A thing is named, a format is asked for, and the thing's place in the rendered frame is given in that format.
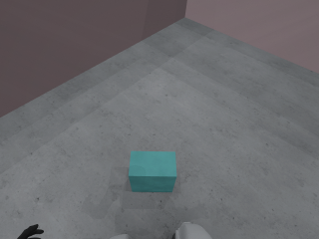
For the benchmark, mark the right robot thigh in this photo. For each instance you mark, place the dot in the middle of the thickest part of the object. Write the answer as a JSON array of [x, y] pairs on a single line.
[[191, 231]]

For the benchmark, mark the carton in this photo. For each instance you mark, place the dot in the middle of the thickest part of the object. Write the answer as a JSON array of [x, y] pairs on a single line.
[[152, 171]]

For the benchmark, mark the left robot hand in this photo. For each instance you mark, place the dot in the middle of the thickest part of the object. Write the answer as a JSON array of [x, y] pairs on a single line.
[[30, 231]]

